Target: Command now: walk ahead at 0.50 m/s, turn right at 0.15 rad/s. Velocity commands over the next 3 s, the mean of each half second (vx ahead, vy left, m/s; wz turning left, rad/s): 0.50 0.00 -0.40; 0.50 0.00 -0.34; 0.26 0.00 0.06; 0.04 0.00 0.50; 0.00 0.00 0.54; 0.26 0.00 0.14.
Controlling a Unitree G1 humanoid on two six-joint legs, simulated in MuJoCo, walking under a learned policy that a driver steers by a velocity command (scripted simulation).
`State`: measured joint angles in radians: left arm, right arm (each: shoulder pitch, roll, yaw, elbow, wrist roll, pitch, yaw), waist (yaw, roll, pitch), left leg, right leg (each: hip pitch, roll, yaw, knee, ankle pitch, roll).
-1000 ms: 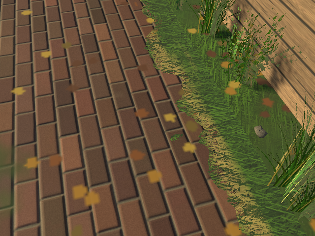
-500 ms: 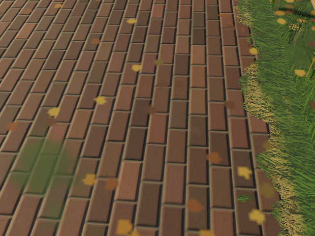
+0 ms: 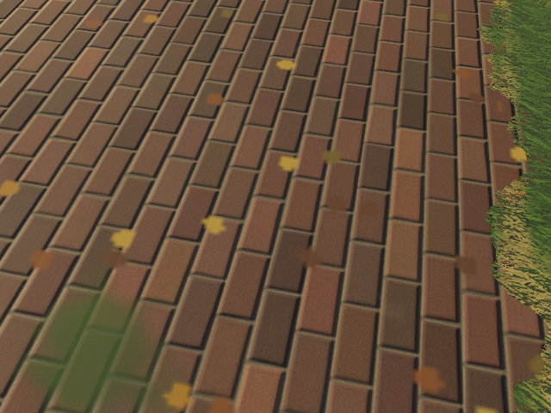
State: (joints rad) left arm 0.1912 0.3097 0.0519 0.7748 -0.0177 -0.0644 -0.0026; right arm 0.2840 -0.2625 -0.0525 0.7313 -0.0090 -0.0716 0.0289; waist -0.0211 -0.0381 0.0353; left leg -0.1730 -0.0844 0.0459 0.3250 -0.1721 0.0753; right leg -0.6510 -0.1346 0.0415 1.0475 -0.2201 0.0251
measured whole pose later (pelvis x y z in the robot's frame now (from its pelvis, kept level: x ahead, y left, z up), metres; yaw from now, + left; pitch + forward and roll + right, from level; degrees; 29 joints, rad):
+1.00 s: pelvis +0.57 -0.13 +0.00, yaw -26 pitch +1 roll +1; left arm 0.25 0.30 0.05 0.70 -0.01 -0.05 0.00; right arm 0.31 -0.26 -0.05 0.79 0.00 -0.09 0.02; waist -0.04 -0.04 0.01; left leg -0.22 -0.05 0.01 0.37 -0.18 0.04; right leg -0.54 -0.05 0.05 1.06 -0.31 -0.01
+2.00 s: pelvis +0.76 -0.22 +0.00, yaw -5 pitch +2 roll -3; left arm 0.06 0.31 0.09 0.81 -0.01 0.02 0.04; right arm 0.21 -0.30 -0.07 0.70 0.01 0.02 -0.04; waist -0.01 -0.02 0.04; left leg -0.28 -0.04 -0.11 0.44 -0.19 0.05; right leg -0.49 0.02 0.07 0.89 -0.34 0.08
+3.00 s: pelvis +0.87 -0.21 +0.00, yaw +14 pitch +1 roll +1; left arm 0.10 0.31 0.05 0.83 -0.02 -0.07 -0.05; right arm 0.38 -0.30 -0.06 0.77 0.02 -0.05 -0.01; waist -0.06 -0.02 0.00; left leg 0.02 -0.02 -0.02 0.24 -0.29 0.01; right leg -0.51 -0.06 0.00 0.58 -0.11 0.01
